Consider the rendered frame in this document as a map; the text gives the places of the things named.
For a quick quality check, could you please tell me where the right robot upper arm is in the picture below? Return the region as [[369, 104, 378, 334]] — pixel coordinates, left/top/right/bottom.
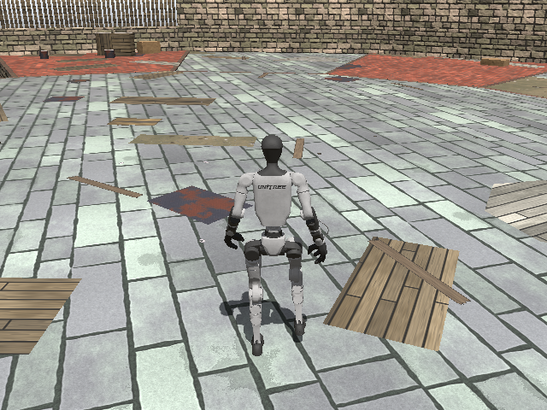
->
[[290, 172, 314, 220]]

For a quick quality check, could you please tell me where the robot left forearm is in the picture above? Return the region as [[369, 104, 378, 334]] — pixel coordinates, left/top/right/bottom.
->
[[226, 206, 240, 236]]

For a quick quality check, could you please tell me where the left robot upper arm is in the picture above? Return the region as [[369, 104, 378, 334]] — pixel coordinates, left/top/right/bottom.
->
[[231, 173, 255, 219]]

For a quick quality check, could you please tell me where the robot right hand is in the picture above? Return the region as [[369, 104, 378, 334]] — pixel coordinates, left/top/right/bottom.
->
[[308, 243, 327, 264]]

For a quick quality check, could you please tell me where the right robot foot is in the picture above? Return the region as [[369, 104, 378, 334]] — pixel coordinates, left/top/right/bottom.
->
[[294, 318, 306, 336]]

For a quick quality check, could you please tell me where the robot right forearm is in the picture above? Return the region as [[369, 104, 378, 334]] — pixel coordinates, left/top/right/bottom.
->
[[306, 207, 325, 246]]

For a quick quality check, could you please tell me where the robot left hand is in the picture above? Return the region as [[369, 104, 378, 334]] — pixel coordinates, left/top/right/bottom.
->
[[224, 232, 244, 249]]

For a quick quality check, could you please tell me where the robot right shin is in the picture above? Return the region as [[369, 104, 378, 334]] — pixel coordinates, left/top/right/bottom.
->
[[291, 267, 303, 324]]

